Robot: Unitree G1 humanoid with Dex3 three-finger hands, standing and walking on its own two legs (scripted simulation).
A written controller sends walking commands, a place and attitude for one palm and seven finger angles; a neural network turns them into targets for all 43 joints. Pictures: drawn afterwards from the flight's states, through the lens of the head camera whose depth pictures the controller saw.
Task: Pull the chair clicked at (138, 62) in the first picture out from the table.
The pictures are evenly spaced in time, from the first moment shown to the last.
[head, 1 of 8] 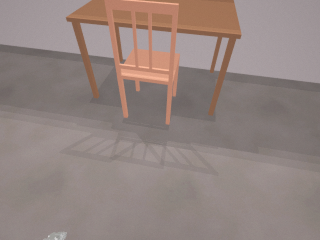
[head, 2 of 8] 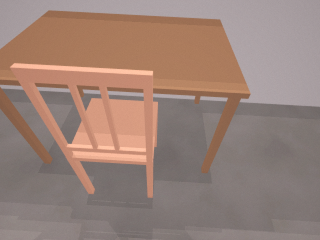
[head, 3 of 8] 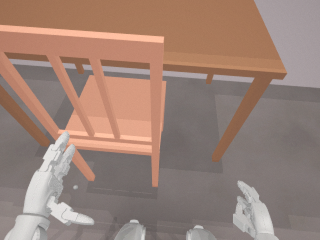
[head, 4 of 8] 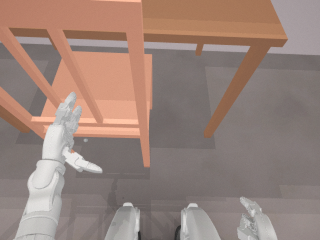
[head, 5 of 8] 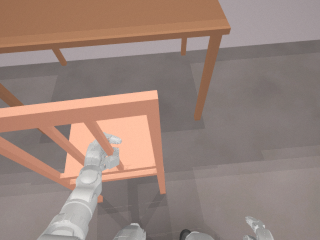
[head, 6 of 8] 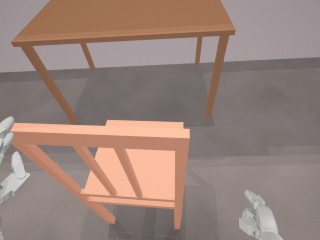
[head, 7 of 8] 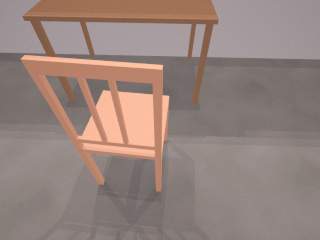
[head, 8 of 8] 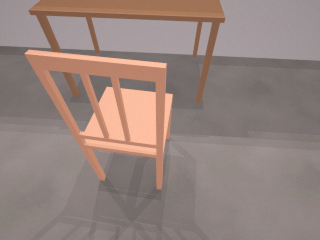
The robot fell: no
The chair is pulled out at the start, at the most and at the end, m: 0.00 0.58 0.58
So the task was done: yes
